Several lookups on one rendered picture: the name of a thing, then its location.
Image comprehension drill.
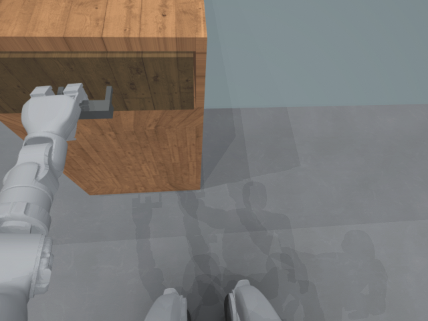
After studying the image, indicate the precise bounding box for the drawer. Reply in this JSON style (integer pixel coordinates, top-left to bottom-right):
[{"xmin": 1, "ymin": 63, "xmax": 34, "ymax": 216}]
[{"xmin": 0, "ymin": 51, "xmax": 194, "ymax": 114}]

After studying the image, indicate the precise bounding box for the robot left upper arm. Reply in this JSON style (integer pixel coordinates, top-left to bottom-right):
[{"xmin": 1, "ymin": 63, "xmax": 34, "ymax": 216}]
[{"xmin": 0, "ymin": 233, "xmax": 54, "ymax": 321}]

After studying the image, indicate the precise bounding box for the robot left shin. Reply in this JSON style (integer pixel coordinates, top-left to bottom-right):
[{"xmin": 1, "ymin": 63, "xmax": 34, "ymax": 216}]
[{"xmin": 163, "ymin": 288, "xmax": 179, "ymax": 295}]

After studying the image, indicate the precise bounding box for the handle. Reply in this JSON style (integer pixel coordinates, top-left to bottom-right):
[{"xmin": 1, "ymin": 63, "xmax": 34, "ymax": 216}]
[{"xmin": 57, "ymin": 86, "xmax": 114, "ymax": 119}]

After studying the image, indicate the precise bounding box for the left robot forearm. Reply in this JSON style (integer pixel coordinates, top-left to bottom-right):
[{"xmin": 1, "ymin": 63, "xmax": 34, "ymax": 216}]
[{"xmin": 0, "ymin": 132, "xmax": 68, "ymax": 237}]

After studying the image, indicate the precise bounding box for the cabinet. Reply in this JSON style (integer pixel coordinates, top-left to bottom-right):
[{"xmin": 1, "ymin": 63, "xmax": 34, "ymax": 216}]
[{"xmin": 0, "ymin": 0, "xmax": 207, "ymax": 195}]

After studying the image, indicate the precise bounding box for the left robot thigh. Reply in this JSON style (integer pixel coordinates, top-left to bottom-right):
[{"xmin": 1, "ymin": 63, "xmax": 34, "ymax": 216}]
[{"xmin": 144, "ymin": 294, "xmax": 187, "ymax": 321}]

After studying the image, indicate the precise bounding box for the robot left hand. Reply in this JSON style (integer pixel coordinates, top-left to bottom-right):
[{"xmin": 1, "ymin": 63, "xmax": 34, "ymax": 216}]
[{"xmin": 21, "ymin": 83, "xmax": 89, "ymax": 141}]

